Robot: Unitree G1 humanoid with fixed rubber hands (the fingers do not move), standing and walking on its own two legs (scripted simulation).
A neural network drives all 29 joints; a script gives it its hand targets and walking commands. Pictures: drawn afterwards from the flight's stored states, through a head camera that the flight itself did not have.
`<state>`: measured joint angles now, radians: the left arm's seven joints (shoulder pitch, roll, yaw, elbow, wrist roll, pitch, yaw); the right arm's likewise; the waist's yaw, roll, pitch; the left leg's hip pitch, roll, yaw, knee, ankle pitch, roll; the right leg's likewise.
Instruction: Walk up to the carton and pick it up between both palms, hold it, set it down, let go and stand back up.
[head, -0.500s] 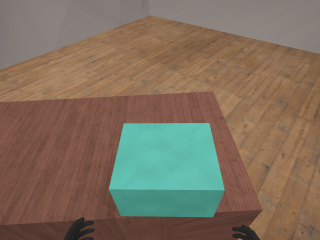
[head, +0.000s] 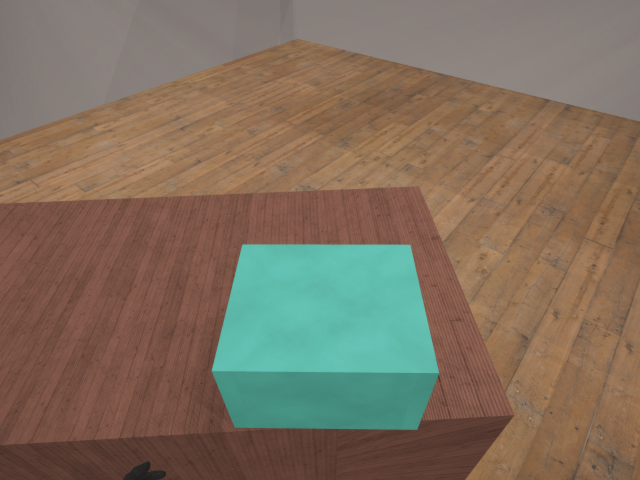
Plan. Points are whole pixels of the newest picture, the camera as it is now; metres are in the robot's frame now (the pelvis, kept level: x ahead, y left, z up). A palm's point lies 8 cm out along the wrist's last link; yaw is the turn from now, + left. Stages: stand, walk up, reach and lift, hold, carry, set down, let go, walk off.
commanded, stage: stand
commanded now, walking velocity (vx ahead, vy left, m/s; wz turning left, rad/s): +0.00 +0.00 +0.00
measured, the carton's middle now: (325, 332) +0.40 +0.01 -0.06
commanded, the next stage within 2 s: none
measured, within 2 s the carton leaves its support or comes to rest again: neither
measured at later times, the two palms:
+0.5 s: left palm out of the picture +0.08 +0.28 -0.11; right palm out of the picture +0.07 -0.29 -0.11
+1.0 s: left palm out of the picture +0.07 +0.28 -0.11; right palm out of the picture +0.05 -0.30 -0.12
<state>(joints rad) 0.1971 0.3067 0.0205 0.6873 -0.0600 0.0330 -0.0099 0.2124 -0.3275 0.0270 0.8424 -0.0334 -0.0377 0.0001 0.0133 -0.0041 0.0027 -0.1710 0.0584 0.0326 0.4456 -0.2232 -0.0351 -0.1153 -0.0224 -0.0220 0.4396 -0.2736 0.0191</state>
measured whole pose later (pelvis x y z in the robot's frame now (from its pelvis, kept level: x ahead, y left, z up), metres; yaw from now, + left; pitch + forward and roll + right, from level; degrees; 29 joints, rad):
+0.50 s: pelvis -0.01 +0.00 +0.00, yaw +0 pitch -3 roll +0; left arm 0.20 0.32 0.02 0.91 -0.06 0.01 -0.01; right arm 0.21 -0.36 0.03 0.95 -0.03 -0.02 0.01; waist 0.00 0.00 0.01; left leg -0.17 0.06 0.03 0.45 -0.21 -0.04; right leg -0.12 -0.02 -0.02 0.45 -0.27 0.02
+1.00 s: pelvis -0.01 +0.00 +0.00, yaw +0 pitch -3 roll +0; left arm 0.20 0.32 0.02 0.97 -0.06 0.01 -0.01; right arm 0.21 -0.37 0.03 0.99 -0.03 -0.01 0.01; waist 0.00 0.01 0.04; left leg -0.17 0.06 0.03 0.45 -0.21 -0.04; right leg -0.12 -0.02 -0.02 0.44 -0.27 0.02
